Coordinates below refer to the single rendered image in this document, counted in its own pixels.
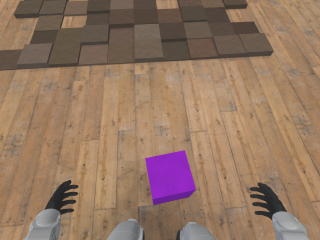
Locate robot right thigh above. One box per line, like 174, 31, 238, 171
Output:
180, 224, 216, 240

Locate robot left forearm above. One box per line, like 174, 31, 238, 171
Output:
23, 208, 61, 240

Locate robot thigh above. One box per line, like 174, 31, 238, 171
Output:
107, 221, 144, 240
180, 224, 216, 240

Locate carton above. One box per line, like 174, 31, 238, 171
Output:
145, 150, 196, 205

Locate left robot hand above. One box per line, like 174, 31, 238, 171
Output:
44, 180, 79, 215

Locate right robot hand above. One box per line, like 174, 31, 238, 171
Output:
250, 182, 287, 220

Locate robot right forearm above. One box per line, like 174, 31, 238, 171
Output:
272, 211, 310, 240

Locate robot left thigh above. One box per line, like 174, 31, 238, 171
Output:
107, 221, 144, 240

